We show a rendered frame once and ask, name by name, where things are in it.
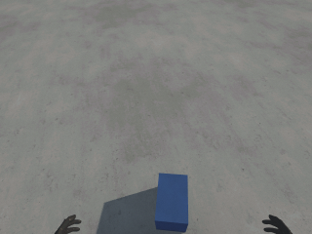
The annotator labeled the left robot hand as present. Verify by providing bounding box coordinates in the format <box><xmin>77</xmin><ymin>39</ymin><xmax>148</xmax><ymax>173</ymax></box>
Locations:
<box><xmin>55</xmin><ymin>214</ymin><xmax>82</xmax><ymax>234</ymax></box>

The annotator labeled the carton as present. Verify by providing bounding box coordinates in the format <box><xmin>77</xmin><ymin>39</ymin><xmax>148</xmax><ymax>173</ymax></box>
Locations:
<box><xmin>154</xmin><ymin>173</ymin><xmax>188</xmax><ymax>232</ymax></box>

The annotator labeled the right robot hand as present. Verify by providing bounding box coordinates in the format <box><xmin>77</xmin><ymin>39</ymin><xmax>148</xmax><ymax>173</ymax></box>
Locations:
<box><xmin>262</xmin><ymin>214</ymin><xmax>292</xmax><ymax>234</ymax></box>

